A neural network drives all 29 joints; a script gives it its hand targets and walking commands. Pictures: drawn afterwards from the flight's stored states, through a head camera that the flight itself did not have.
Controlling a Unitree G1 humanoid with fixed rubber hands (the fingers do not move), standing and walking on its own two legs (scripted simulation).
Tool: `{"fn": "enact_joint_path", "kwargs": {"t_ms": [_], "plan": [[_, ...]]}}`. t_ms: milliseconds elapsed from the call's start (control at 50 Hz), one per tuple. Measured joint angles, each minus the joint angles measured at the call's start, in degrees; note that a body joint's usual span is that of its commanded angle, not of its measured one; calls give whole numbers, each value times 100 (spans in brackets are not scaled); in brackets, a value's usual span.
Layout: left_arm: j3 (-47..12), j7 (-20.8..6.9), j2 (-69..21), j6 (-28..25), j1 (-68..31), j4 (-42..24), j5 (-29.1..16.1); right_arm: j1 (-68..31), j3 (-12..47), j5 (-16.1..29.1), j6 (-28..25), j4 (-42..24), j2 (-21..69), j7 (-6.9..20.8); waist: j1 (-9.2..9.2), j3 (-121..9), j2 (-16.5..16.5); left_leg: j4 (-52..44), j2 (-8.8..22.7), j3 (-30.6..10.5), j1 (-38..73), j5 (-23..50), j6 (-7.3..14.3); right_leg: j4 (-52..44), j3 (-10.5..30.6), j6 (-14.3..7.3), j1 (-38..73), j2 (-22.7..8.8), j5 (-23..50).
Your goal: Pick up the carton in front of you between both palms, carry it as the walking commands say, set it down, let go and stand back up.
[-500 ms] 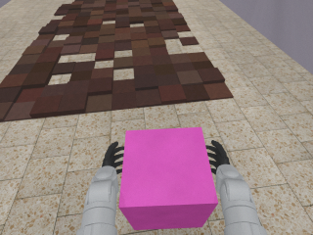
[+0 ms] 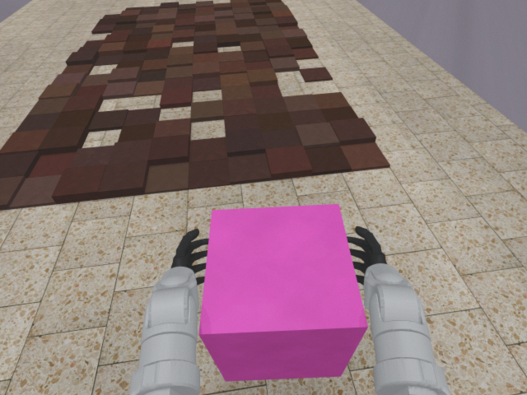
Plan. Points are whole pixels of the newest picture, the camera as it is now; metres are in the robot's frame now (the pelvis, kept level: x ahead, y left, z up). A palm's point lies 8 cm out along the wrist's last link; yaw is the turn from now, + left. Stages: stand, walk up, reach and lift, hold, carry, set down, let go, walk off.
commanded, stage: reach and lift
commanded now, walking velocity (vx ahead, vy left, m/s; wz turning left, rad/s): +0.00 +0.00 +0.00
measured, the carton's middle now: (279, 297) +0.30 +0.00 -0.04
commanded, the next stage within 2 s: hold in 0.56 s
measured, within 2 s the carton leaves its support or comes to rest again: neither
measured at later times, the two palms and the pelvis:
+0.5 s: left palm (183, 269) +0.31 +0.15 +0.04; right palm (375, 265) +0.31 -0.15 +0.04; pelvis +0.02 +0.00 +0.01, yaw +0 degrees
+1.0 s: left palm (179, 272) +0.30 +0.15 +0.06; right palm (379, 268) +0.29 -0.15 +0.06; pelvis +0.00 +0.00 +0.00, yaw +0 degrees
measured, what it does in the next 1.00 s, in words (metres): stands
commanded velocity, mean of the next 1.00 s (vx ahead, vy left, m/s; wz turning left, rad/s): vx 0.00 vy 0.00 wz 0.00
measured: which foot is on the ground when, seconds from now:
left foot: down 0.00-1.00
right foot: down 0.00-1.00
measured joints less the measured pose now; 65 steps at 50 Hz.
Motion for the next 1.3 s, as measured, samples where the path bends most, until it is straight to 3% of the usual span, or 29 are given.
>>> {"fn": "enact_joint_path", "kwargs": {"t_ms": [580,720,1300], "plan": [[-603,35,144,485,496,-621,-173,510,592,207,484,-631,-141,-72,13,-67,-13,-563,24,-18,596,105,-2,-524,-3,-12,581,-10,82],[-801,84,184,746,666,-1052,-308,662,777,329,738,-1039,-176,-111,19,-97,-15,-693,28,-16,757,172,-3,-654,3,-11,741,-13,150],[-487,-5,101,821,323,-787,-145,310,490,183,833,-779,-92,-44,15,33,-5,-497,30,-47,702,141,-18,-479,-24,-22,703,3,123]]}}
